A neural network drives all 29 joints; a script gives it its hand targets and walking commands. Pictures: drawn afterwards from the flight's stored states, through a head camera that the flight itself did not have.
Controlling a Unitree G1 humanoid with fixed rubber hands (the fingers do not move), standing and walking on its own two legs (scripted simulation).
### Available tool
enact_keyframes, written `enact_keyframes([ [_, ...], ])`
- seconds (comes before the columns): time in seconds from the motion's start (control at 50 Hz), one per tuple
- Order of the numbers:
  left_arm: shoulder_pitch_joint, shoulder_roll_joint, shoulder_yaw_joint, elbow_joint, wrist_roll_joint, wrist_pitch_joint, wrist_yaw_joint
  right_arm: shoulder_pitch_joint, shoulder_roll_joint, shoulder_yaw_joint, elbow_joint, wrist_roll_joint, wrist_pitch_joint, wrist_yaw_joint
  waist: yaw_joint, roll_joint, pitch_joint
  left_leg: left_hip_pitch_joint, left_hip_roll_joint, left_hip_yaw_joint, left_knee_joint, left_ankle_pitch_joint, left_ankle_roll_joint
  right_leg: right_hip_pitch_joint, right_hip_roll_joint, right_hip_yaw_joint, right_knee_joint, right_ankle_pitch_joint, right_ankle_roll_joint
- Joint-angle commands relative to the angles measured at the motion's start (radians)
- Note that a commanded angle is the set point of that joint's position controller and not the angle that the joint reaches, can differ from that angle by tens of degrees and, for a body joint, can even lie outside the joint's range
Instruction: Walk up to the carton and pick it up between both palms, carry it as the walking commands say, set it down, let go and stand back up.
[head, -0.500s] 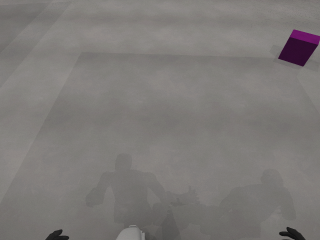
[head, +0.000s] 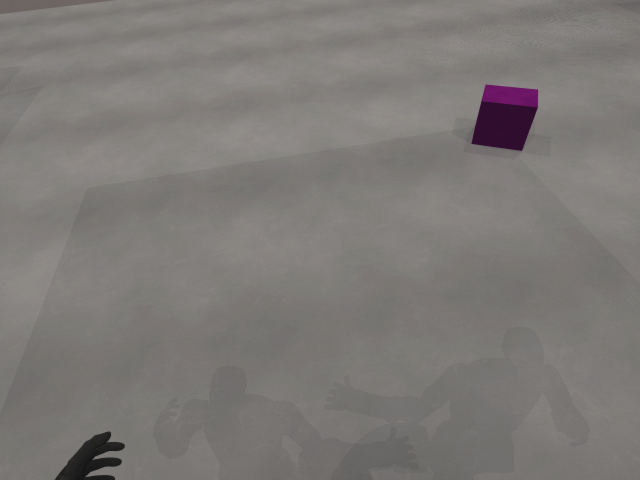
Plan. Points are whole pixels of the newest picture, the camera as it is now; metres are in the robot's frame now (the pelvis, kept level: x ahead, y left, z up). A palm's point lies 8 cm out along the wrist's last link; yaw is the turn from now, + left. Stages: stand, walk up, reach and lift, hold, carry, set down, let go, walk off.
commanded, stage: walk up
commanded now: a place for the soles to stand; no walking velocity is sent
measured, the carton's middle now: (503, 117) +1.99 -0.84 -0.63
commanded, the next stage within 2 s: none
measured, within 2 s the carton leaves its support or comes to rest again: neither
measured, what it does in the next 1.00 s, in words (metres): walks ahead: left foot, then right foot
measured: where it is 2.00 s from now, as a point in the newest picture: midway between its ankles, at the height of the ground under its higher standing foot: (471, 277)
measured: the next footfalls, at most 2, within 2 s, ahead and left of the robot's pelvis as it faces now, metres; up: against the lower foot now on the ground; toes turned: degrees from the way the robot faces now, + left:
left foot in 0.18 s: +0.28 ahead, +0.10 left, +0.00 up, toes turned +5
right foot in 0.60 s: +0.47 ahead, -0.29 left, +0.00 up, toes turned -15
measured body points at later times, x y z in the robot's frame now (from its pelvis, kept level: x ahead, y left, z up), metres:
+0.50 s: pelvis +0.27 -0.07 +0.02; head +0.27 -0.05 +0.47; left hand +0.48 +0.23 -0.07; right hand +0.25 -0.44 -0.06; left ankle +0.24 +0.09 -0.72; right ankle +0.41 -0.27 -0.67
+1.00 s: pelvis +0.54 -0.19 -0.01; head +0.55 -0.17 +0.44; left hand +0.65 +0.13 -0.13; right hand +0.59 -0.54 -0.08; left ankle +0.67 -0.11 -0.72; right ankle +0.45 -0.28 -0.69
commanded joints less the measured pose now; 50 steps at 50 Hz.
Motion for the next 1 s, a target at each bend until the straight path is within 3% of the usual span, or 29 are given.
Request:
enact_keyframes([
  [0.0, 0.104, 0.281, 0.048, -0.055, -0.002, -0.022, 0.045, -0.079, -0.188, -0.024, -0.121, 0.016, -0.048, 0.005, 0.033, -0.24, -0.009, -0.326, -0.014, -0.036, -0.165, 0.004, -0.007, 0.322, -0.23, 0.378, -0.309, 0.18, -0.243],
  [0.04, 0.039, 0.273, 0.045, -0.078, 0.004, -0.026, 0.041, -0.071, -0.17, -0.021, -0.129, 0.009, -0.045, 0.006, 0.002, -0.267, 0.015, -0.205, -0.031, -0.014, -0.326, 0.026, -0.016, 0.21, -0.246, 0.356, -0.322, 0.182, -0.264],
  [0.08, -0.039, 0.244, 0.026, -0.096, 0.002, -0.021, 0.038, 0.015, -0.136, -0.024, -0.101, 0.008, -0.053, 0.004, -0.046, -0.252, -0.019, 0.021, -0.08, 0.041, -0.476, 0.198, -0.013, 0.091, -0.193, 0.265, -0.268, 0.153, -0.235],
  [0.1, -0.07, 0.207, 0.007, -0.11, -0.009, -0.022, 0.035, 0.134, -0.164, -0.04, -0.056, 0.001, -0.056, -0.003, -0.111, -0.141, -0.072, 0.265, -0.107, 0.06, -0.55, 0.298, 0.008, -0.039, -0.135, 0.186, -0.111, 0.2, -0.201],
  [0.12, -0.07, 0.134, -0.017, -0.137, -0.016, -0.032, 0.034, 0.272, -0.224, -0.068, -0.026, -0.013, -0.057, -0.019, -0.197, 0.057, -0.143, 0.526, -0.058, -0.028, -0.596, 0.263, 0.038, -0.218, -0.045, 0.107, 0.162, 0.18, -0.138],
  [0.14, -0.04, 0.078, -0.028, -0.153, -0.007, -0.043, 0.036, 0.347, -0.312, -0.09, -0.028, -0.022, -0.06, -0.033, -0.209, 0.253, -0.16, 0.681, 0.254, -0.48, -0.772, 0.023, 0.114, -0.476, 0.077, 0.088, 0.43, -0.142, -0.062],
  [0.16, -0.007, 0.194, -0.002, -0.114, 0.009, -0.036, 0.048, 0.235, -0.321, -0.095, -0.072, 0.005, -0.055, -0.033, -0.165, 0.084, -0.162, 0.627, 0.324, -0.631, -0.843, -0.183, 0.192, -0.466, 0.045, 0.211, 0.534, -0.193, -0.047],
  [0.2, -0.002, 0.241, 0.016, -0.089, 0.025, -0.028, 0.035, 0.107, -0.274, -0.071, -0.124, 0.008, -0.054, -0.034, -0.119, -0.036, -0.055, 0.468, 0.269, -0.494, -0.82, -0.259, 0.175, -0.438, -0.04, 0.208, 0.568, -0.104, -0.034],
  [0.24, 0.046, 0.242, 0.023, -0.065, 0.019, -0.016, 0.019, -0.01, -0.219, -0.061, -0.15, 0.017, -0.054, -0.024, -0.05, 0.02, 0.034, 0.278, 0.242, -0.328, -0.854, -0.189, 0.174, -0.368, -0.108, 0.185, 0.461, -0.06, -0.014],
  [0.28, 0.014, 0.214, 0.021, -0.06, 0.015, -0.016, 0.011, -0.043, -0.208, -0.056, -0.158, 0.01, -0.053, -0.015, -0.041, 0.078, 0.102, 0.189, 0.199, -0.188, -0.869, -0.061, 0.181, -0.31, -0.136, 0.175, 0.314, -0.059, 0.015],
  [0.34, -0.035, 0.187, 0.029, -0.064, 0.013, 0.007, -0.018, -0.024, -0.25, -0.067, -0.151, -0.005, -0.058, -0.004, -0.036, 0.114, 0.16, 0.068, 0.194, -0.091, -0.923, -0.12, 0.181, -0.235, -0.141, 0.119, 0.185, 0.023, 0.016],
  [0.44, -0.085, 0.145, 0.028, -0.047, 0.006, 0.011, -0.046, -0.005, -0.238, -0.063, -0.134, -0.009, -0.057, -0.001, -0.024, 0.078, 0.115, 0.026, 0.105, 0.085, -0.904, -0.02, 0.127, -0.029, -0.078, -0.011, 0.016, 0.246, -0.005],
  [0.5, -0.072, 0.176, 0.047, -0.031, 0.006, 0.012, -0.038, -0.011, -0.257, -0.064, -0.133, -0.009, -0.047, -0.008, 0.016, 0.025, 0.055, 0.01, 0.118, 0.103, -0.753, 0.115, 0.114, 0.12, -0.043, -0.028, -0.026, 0.135, -0.026],
  [0.52, -0.016, 0.196, 0.058, -0.018, 0.007, 0.011, -0.028, -0.015, -0.253, -0.056, -0.137, -0.007, -0.042, -0.008, 0.061, -0.041, 0.005, -0.002, 0.095, 0.133, -0.593, 0.265, 0.102, 0.229, -0.005, -0.035, -0.049, 0.051, -0.05],
  [0.54, 0.147, 0.233, 0.083, 0.026, 0.004, 0.003, -0.008, 0.009, -0.206, -0.046, -0.139, -0.008, -0.035, -0.009, 0.139, -0.196, -0.087, -0.096, 0.014, 0.172, -0.231, 0.374, 0.076, 0.45, 0.016, 0.029, -0.118, -0.081, -0.091],
  [0.56, 0.282, 0.349, 0.113, 0.032, 0.014, -0.007, 0.021, 0.028, -0.108, -0.015, -0.176, -0.003, -0.034, -0.006, 0.192, -0.5, -0.114, -0.367, -0.136, 0.138, 0.166, -0.018, 0.018, 0.578, -0.241, 0.462, -0.288, -0.319, -0.18],
  [0.58, 0.233, 0.406, 0.104, -0.017, -0.008, -0.017, 0.04, 0.015, -0.149, -0.006, -0.2, 0.01, -0.037, -0.014, 0.153, -0.441, -0.115, -0.494, -0.165, -0.05, 0.248, -0.079, 0.024, 0.563, -0.351, 0.766, -0.439, -0.34, -0.255],
  [0.6, 0.177, 0.372, 0.086, -0.042, -0.02, -0.021, 0.051, -0.015, -0.179, -0.011, -0.191, 0.009, -0.038, -0.016, 0.126, -0.305, -0.026, -0.499, -0.102, -0.095, 0.291, -0.003, 0.025, 0.487, -0.336, 0.714, -0.438, -0.247, -0.24],
  [0.62, 0.119, 0.308, 0.069, -0.051, -0.026, -0.025, 0.059, -0.004, -0.175, -0.009, -0.165, 0.021, -0.045, -0.016, 0.088, -0.21, -0.035, -0.505, -0.058, -0.097, 0.225, 0.077, 0.024, 0.538, -0.278, 0.548, -0.331, 0.039, -0.219],
  [0.66, 0.076, 0.271, 0.064, -0.06, -0.011, -0.03, 0.071, 0.064, -0.178, -0.01, -0.129, 0.025, -0.034, -0.011, 0.043, -0.258, -0.062, -0.409, -0.035, -0.084, 0.087, 0.083, 0.004, 0.45, -0.248, 0.378, -0.259, 0.288, -0.203],
  [0.7, 0.046, 0.25, 0.051, -0.085, -0.012, -0.035, 0.063, 0.059, -0.177, -0.02, -0.134, 0.013, -0.019, -0.003, -0.004, -0.231, -0.027, -0.252, -0.021, -0.065, -0.074, 0.083, -0.008, 0.251, -0.231, 0.278, -0.294, 0.208, -0.217],
  [0.78, 0.0, 0.245, 0.042, -0.116, 0.001, -0.032, 0.049, 0.03, -0.136, -0.014, -0.156, 0.001, -0.019, 0.017, -0.007, -0.314, 0.055, -0.136, -0.05, -0.001, -0.346, 0.158, -0.032, 0.092, -0.208, 0.231, -0.356, -0.038, -0.247],
  [0.82, -0.021, 0.238, 0.036, -0.12, -0.002, -0.027, 0.042, 0.048, -0.142, -0.028, -0.144, -0.007, -0.027, 0.019, -0.024, -0.224, 0.052, -0.012, -0.09, 0.05, -0.407, 0.23, -0.019, 0.013, -0.223, 0.241, -0.337, -0.153, -0.234],
  [0.86, -0.057, 0.185, 0.014, -0.143, 0.005, -0.027, 0.038, 0.214, -0.178, -0.058, -0.091, -0.017, -0.039, 0.007, -0.126, -0.05, -0.008, 0.319, -0.137, 0.056, -0.447, 0.206, 0.011, -0.178, -0.157, 0.165, -0.084, -0.126, -0.188],
  [0.88, -0.032, 0.126, -0.005, -0.149, 0.003, -0.034, 0.041, 0.312, -0.226, -0.08, -0.074, -0.027, -0.042, -0.012, -0.194, 0.159, -0.044, 0.502, -0.038, -0.115, -0.566, -0.005, 0.066, -0.354, -0.059, 0.067, 0.235, -0.062, -0.134],
  [0.9, 0.002, 0.094, -0.013, -0.158, 0.005, -0.036, 0.043, 0.332, -0.297, -0.098, -0.099, -0.031, -0.044, -0.023, -0.182, 0.273, -0.065, 0.542, 0.239, -0.604, -0.816, -0.353, 0.177, -0.52, 0.038, 0.044, 0.484, -0.225, -0.065],
  [0.92, 0.022, 0.202, 0.01, -0.127, 0.012, -0.025, 0.046, 0.222, -0.305, -0.094, -0.146, -0.01, -0.044, -0.025, -0.138, 0.129, -0.069, 0.467, 0.277, -0.707, -0.884, -0.502, 0.22, -0.475, 0.003, 0.157, 0.595, -0.207, -0.048],
  [0.96, 0.05, 0.239, 0.025, -0.097, 0.026, -0.021, 0.039, 0.118, -0.256, -0.075, -0.181, 0.004, -0.047, -0.035, -0.089, -0.035, -0.023, 0.386, 0.241, -0.577, -0.837, -0.36, 0.194, -0.432, -0.051, 0.184, 0.61, -0.111, -0.033],
  [0.98, 0.074, 0.24, 0.024, -0.088, 0.025, -0.018, 0.038, 0.077, -0.222, -0.064, -0.188, 0.012, -0.05, -0.033, -0.071, -0.039, -0.002, 0.306, 0.241, -0.508, -0.828, -0.246, 0.201, -0.401, -0.081, 0.186, 0.563, -0.079, -0.022],
])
